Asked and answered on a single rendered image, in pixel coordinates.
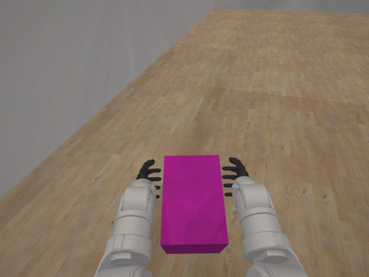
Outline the robot right upper arm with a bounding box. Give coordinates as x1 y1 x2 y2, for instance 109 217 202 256
246 263 308 277

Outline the robot left hand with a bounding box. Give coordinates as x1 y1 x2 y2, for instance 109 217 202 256
136 159 161 199

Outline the robot right hand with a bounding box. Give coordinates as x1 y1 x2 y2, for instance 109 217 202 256
222 157 249 196

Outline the robot left forearm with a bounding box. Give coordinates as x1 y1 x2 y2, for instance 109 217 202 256
94 178 156 277

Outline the carton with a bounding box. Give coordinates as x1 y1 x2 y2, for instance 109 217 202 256
160 155 228 254

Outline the robot left upper arm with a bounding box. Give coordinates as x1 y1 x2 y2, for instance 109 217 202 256
95 265 153 277

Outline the robot right forearm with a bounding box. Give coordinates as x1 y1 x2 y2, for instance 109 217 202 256
232 176 307 274

